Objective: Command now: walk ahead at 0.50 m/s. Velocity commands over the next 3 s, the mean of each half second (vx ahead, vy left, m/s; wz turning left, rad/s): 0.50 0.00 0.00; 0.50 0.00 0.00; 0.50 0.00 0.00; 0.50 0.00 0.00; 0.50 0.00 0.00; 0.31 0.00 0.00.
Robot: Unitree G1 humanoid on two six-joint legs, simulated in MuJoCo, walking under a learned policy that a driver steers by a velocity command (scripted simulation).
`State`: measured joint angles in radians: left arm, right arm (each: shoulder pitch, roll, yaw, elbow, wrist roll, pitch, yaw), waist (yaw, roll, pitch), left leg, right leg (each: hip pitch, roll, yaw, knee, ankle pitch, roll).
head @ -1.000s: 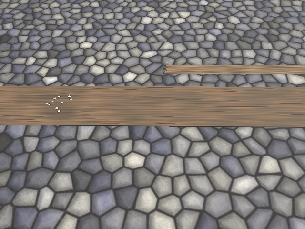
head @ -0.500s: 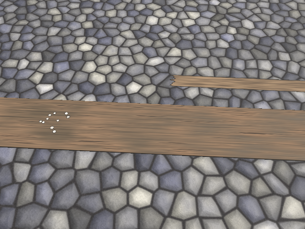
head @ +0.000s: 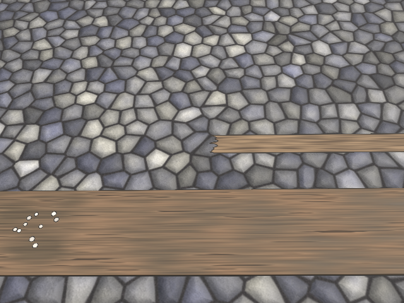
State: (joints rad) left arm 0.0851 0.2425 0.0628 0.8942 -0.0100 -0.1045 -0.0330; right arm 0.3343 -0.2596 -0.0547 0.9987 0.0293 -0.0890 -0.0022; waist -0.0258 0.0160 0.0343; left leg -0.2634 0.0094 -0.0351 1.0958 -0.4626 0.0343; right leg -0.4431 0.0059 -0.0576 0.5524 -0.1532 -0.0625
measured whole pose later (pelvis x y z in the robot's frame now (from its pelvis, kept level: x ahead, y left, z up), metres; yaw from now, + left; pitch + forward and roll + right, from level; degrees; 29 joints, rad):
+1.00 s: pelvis +0.59 +0.04 +0.00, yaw +1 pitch +3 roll +2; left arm 0.02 0.18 0.03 0.84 0.07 -0.07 -0.05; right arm 0.51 -0.13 -0.02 1.03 -0.09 -0.12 0.08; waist -0.08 -0.02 -0.02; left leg 0.05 -0.05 0.04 0.29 -0.38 0.03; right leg -0.61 -0.04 -0.02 0.64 0.00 -0.08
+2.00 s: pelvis +1.17 +0.08 -0.13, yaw +1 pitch +4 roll +3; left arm 0.04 0.23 0.06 0.79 -0.02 -0.08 0.01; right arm 0.38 -0.23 -0.06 1.01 0.03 -0.07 -0.02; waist -0.07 -0.03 -0.04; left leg -0.12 -0.05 0.05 0.36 -0.30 0.03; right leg -0.70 -0.10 0.04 0.70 0.00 -0.01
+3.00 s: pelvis +1.66 +0.10 -0.12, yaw +1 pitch +1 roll +1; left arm 0.11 0.23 0.07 0.93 -0.01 -0.02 0.04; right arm 0.18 -0.20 -0.04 1.01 -0.02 -0.05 0.00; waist -0.02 -0.04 0.03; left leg -0.22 -0.07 0.07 0.33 -0.14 0.07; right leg -0.51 -0.09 0.05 0.69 -0.19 0.03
